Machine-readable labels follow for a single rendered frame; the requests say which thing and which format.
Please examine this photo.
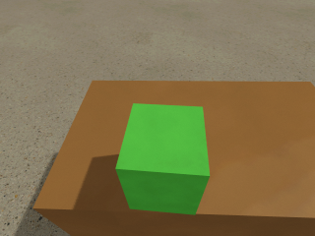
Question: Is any pedestal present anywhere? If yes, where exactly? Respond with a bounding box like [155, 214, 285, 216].
[33, 80, 315, 236]

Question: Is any carton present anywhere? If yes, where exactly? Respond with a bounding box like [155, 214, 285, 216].
[115, 103, 210, 215]

